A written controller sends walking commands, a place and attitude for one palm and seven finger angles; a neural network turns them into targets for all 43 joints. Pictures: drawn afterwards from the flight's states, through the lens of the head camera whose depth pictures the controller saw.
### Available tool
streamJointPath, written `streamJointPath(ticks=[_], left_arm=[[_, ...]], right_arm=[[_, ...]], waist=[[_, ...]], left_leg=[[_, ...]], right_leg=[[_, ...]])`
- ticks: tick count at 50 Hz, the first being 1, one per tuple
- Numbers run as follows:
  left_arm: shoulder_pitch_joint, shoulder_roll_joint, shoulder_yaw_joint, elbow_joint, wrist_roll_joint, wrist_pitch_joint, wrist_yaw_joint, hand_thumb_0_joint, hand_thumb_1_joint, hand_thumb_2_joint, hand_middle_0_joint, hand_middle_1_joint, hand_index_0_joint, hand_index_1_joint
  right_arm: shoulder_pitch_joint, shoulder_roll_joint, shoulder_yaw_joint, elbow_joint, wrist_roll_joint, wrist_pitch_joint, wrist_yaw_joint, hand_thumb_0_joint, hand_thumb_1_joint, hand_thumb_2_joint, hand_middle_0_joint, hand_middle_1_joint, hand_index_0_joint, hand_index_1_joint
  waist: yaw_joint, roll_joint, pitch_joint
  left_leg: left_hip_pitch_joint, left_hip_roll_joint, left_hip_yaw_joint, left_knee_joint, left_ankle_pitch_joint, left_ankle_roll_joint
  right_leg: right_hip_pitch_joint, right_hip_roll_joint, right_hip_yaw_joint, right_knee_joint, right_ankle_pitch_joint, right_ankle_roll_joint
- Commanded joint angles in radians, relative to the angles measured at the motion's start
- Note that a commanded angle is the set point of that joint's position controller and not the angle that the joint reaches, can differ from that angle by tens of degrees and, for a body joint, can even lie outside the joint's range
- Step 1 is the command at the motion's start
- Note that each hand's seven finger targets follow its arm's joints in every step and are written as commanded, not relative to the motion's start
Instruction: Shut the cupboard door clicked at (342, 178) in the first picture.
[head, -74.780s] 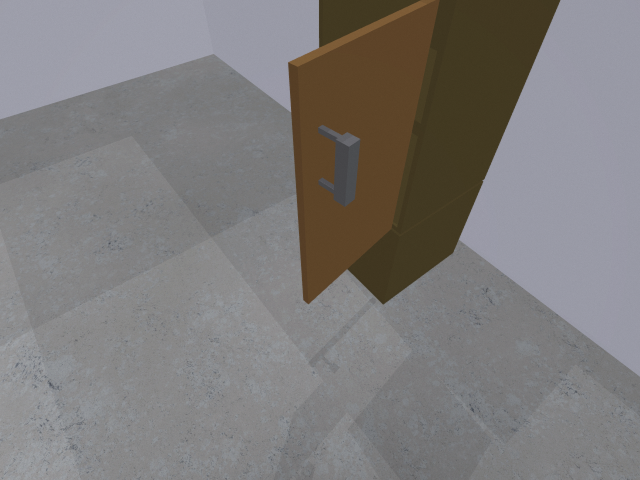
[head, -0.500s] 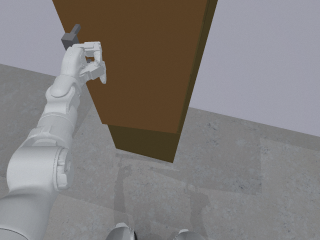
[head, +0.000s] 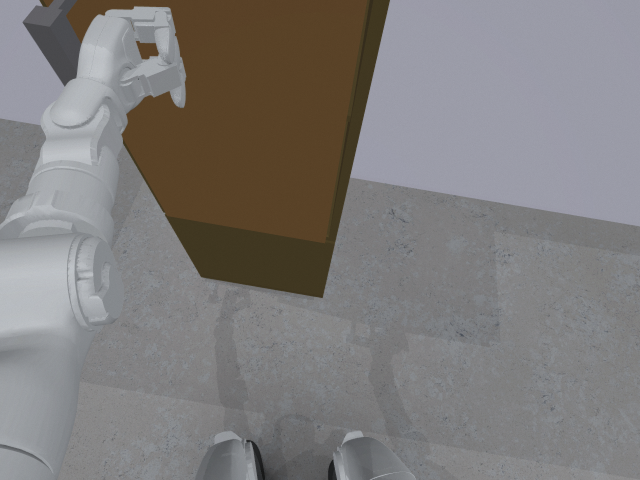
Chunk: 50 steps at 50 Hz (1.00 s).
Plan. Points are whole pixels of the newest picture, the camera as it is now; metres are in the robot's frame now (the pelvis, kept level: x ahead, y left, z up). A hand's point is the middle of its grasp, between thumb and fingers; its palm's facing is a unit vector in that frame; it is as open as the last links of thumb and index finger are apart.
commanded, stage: push the door shut along its arc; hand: left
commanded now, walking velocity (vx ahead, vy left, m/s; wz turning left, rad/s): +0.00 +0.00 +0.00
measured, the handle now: (84, 56) +0.60 +0.18 +0.13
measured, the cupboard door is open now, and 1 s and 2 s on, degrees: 0 0 0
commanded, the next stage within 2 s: pull the fist back off the door in 0.40 s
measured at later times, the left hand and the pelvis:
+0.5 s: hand (180, 71) +0.55 +0.07 +0.15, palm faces -0.38 -0.93 -0.03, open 3.3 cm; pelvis -0.01 +0.00 -0.01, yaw +2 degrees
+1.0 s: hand (207, 66) +0.55 +0.04 +0.15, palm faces +0.08 -1.00 -0.04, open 3.3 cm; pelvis -0.03 +0.00 -0.01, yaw +0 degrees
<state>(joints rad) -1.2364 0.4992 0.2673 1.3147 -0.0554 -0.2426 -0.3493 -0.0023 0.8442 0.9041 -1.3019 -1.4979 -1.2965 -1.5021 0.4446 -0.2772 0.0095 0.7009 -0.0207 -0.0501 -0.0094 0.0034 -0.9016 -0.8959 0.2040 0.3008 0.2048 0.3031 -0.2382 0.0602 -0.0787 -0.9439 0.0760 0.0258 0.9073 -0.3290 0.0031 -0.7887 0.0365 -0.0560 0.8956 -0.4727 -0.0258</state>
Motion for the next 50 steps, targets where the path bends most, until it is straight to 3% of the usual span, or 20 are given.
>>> streamJointPath(ticks=[1,8,10,11,14,16,19,21,25,26,28,29,32,34,36,39,42,45,47,50], left_arm=[[-0.559,0.18,0.017,-0.232,-0.036,-0.044,-0.022,0.0,0.9,0.9,-1.3,-1.5,-1.3,-1.5],[-0.654,0.148,-0.022,-0.178,-0.043,-0.012,-0.043,0.0,0.9,0.9,-1.3,-1.5,-1.3,-1.5],[-0.683,0.144,-0.029,-0.182,-0.045,-0.013,-0.049,0.0,0.9,0.9,-1.3,-1.5,-1.3,-1.5],[-0.704,0.096,-0.058,-0.216,-0.05,-0.02,-0.052,0.0,0.9,0.9,-1.3,-1.5,-1.3,-1.5],[-0.74,0.093,-0.064,-0.235,-0.058,-0.028,-0.063,0.0,0.9,0.9,-1.3,-1.5,-1.3,-1.5],[-0.75,0.03,-0.099,-0.219,-0.059,-0.017,-0.06,0.0,0.9,0.9,-1.3,-1.5,-1.3,-1.5],[-0.788,0.029,-0.107,-0.222,-0.057,-0.016,-0.054,0.0,0.9,0.9,-1.3,-1.5,-1.3,-1.5],[-0.804,-0.031,-0.142,-0.229,-0.052,-0.009,-0.046,0.0,0.9,0.9,-1.3,-1.5,-1.3,-1.5],[-0.82,-0.033,-0.145,-0.197,-0.048,0.002,-0.024,0.0,0.9,0.9,-1.3,-1.5,-1.3,-1.5],[-0.839,0.009,0.056,-0.189,-0.113,0.029,0.187,0.0,0.9,0.9,-1.3,-1.5,-1.3,-1.5],[-0.78,-0.091,0.006,-0.163,-0.055,0.037,0.368,0.0,0.9,0.9,-1.3,-1.5,-1.3,-1.5],[-0.793,-0.101,0.021,-0.167,-0.038,0.034,0.43,0.0,0.9,0.9,-1.3,-1.5,-1.3,-1.5],[-0.871,-0.125,0.033,-0.219,0.056,-0.024,0.64,0.0,0.9,0.9,-1.3,-1.5,-1.3,-1.5],[-0.869,-0.135,-0.016,-0.22,0.144,-0.065,0.71,0.0,0.9,0.9,-1.3,-1.5,-1.3,-1.5],[-0.875,-0.078,-0.025,-0.19,0.212,-0.095,0.718,0.0,0.9,0.9,-1.3,-1.5,-1.3,-1.5],[-0.847,-0.021,-0.036,-0.149,0.237,-0.105,0.672,0.0,0.9,0.9,-1.3,-1.5,-1.3,-1.5],[-0.804,-0.024,-0.033,-0.115,0.191,-0.084,0.619,0.0,0.9,0.9,-1.3,-1.5,-1.3,-1.5],[-0.733,-0.017,0.002,-0.106,0.12,-0.069,0.584,0.0,0.9,0.9,-1.3,-1.5,-1.3,-1.5],[-0.685,-0.049,0.003,-0.141,0.089,-0.088,0.571,0.0,0.9,0.9,-1.3,-1.5,-1.3,-1.5],[-0.581,-0.061,0.011,-0.149,0.07,-0.114,0.563,0.0,0.9,0.9,-1.3,-1.5,-1.3,-1.5]], right_arm=[[0.183,-0.192,-0.072,-0.034,0.002,-0.007,-0.014,0.0,-0.9,-0.9,0.2,0.3,0.2,0.3],[0.177,-0.195,-0.067,0.006,0.0,-0.018,-0.024,0.0,-0.9,-0.9,0.2,0.3,0.2,0.3],[0.178,-0.195,-0.065,0.01,-0.002,-0.025,-0.026,0.0,-0.9,-0.9,0.2,0.3,0.2,0.3],[0.177,-0.191,-0.066,0.012,-0.004,-0.028,-0.027,0.0,-0.9,-0.9,0.2,0.3,0.2,0.3],[0.17,-0.198,-0.07,0.024,-0.006,-0.046,-0.027,0.0,-0.9,-0.9,0.2,0.3,0.2,0.3],[0.163,-0.194,-0.067,0.035,-0.009,-0.049,-0.031,0.0,-0.9,-0.9,0.2,0.3,0.2,0.3],[0.161,-0.202,-0.068,0.045,-0.006,-0.064,-0.033,0.0,-0.9,-0.9,0.2,0.3,0.2,0.3],[0.158,-0.196,-0.07,0.054,-0.009,-0.068,-0.034,0.0,-0.9,-0.9,0.2,0.3,0.2,0.3],[0.155,-0.201,-0.065,0.064,-0.008,-0.085,-0.034,0.0,-0.9,-0.9,0.2,0.3,0.2,0.3],[0.189,-0.162,-0.057,0.042,-0.011,-0.095,-0.022,0.0,-0.9,-0.9,0.2,0.3,0.2,0.3],[0.21,-0.156,-0.059,0.03,-0.027,-0.106,0.018,0.0,-0.9,-0.9,0.2,0.3,0.2,0.3],[0.223,-0.159,-0.065,0.039,-0.042,-0.103,0.031,0.0,-0.9,-0.9,0.2,0.3,0.2,0.3],[0.242,-0.148,-0.071,0.036,-0.079,-0.103,0.074,0.0,-0.9,-0.9,0.2,0.3,0.2,0.3],[0.244,-0.15,-0.075,0.033,-0.096,-0.102,0.101,0.0,-0.9,-0.9,0.2,0.3,0.2,0.3],[0.257,-0.16,-0.078,0.032,-0.103,-0.094,0.114,0.0,-0.9,-0.9,0.2,0.3,0.2,0.3],[0.251,-0.167,-0.077,0.012,-0.093,-0.076,0.118,0.0,-0.9,-0.9,0.2,0.3,0.2,0.3],[0.248,-0.17,-0.075,-0.006,-0.076,-0.059,0.107,0.0,-0.9,-0.9,0.2,0.3,0.2,0.3],[0.238,-0.171,-0.073,-0.021,-0.062,-0.055,0.096,0.0,-0.9,-0.9,0.2,0.3,0.2,0.3],[0.243,-0.164,-0.073,-0.024,-0.061,-0.054,0.093,0.0,-0.9,-0.9,0.2,0.3,0.2,0.3],[0.239,-0.161,-0.076,-0.023,-0.057,-0.054,0.094,0.0,-0.9,-0.9,0.2,0.3,0.2,0.3]], waist=[[-0.038,0.039,-0.558],[-0.083,0.055,-0.475],[-0.085,0.066,-0.486],[-0.091,0.094,-0.503],[-0.095,0.134,-0.547],[-0.109,0.113,-0.524],[-0.116,0.124,-0.528],[-0.123,0.139,-0.53],[-0.132,0.125,-0.52],[-0.094,0.14,-0.512],[-0.103,0.123,-0.529],[-0.118,0.079,-0.521],[-0.113,0.134,-0.536],[-0.13,0.148,-0.523],[-0.14,0.131,-0.501],[-0.126,0.131,-0.501],[-0.113,0.108,-0.493],[-0.089,0.037,-0.49],[-0.068,0.045,-0.508],[-0.05,-0.018,-0.463]], left_leg=[[0.561,-0.068,-0.078,0.008,0.386,0.057],[0.537,-0.068,-0.079,0.028,0.33,0.061],[0.538,-0.069,-0.083,0.031,0.337,0.062],[0.579,-0.069,-0.088,0.032,0.37,0.064],[0.628,-0.06,-0.099,0.051,0.376,0.06],[0.626,-0.06,-0.103,0.05,0.367,0.065],[0.622,-0.054,-0.108,0.059,0.333,0.062],[0.654,-0.053,-0.119,0.056,0.35,0.063],[0.624,-0.049,-0.125,0.057,0.273,0.058],[0.545,-0.028,-0.135,0.045,0.231,0.038],[0.531,-0.026,-0.153,0.032,0.194,0.028],[0.512,-0.022,-0.158,0.03,0.16,0.028],[0.502,-0.029,-0.162,0.026,0.109,0.016],[0.488,-0.03,-0.156,0.028,0.048,0.017],[0.455,-0.038,-0.143,0.027,0.036,0.022],[0.429,-0.05,-0.124,0.004,-0.011,0.025],[0.43,-0.055,-0.119,-0.026,-0.031,0.026],[0.4,-0.059,-0.099,-0.049,-0.03,0.031],[0.441,-0.058,-0.1,-0.066,0.0,0.028],[0.417,-0.058,-0.081,-0.081,0.016,0.032]], right_leg=[[0.036,0.036,0.043,-0.128,0.493,0.015],[-0.045,0.039,0.036,-0.139,0.434,0.018],[-0.051,0.04,0.033,-0.128,0.43,0.015],[-0.075,0.042,0.027,-0.121,0.427,0.012],[-0.13,0.045,0.021,-0.109,0.389,0.011],[-0.149,0.045,0.013,-0.11,0.369,0.009],[-0.197,0.045,0.011,-0.102,0.323,0.012],[-0.225,0.046,0.002,-0.097,0.301,0.007],[-0.252,0.043,-0.003,-0.094,0.242,0.006],[-0.202,0.027,0.017,-0.119,0.237,0.008],[-0.246,0.032,-0.002,-0.078,0.193,0.025],[-0.249,0.029,-0.008,-0.078,0.179,0.03],[-0.275,0.027,-0.016,-0.061,0.148,0.028],[-0.305,0.023,-0.015,-0.058,0.115,0.024],[-0.286,0.022,-0.008,-0.065,0.1,0.02],[-0.226,0.023,0.009,-0.091,0.082,0.013],[-0.177,0.027,0.014,-0.12,0.079,0.012],[-0.096,0.03,0.019,-0.151,0.087,0.018],[-0.073,0.033,0.012,-0.159,0.114,0.016],[-0.026,0.033,0.015,-0.183,0.131,0.022]])
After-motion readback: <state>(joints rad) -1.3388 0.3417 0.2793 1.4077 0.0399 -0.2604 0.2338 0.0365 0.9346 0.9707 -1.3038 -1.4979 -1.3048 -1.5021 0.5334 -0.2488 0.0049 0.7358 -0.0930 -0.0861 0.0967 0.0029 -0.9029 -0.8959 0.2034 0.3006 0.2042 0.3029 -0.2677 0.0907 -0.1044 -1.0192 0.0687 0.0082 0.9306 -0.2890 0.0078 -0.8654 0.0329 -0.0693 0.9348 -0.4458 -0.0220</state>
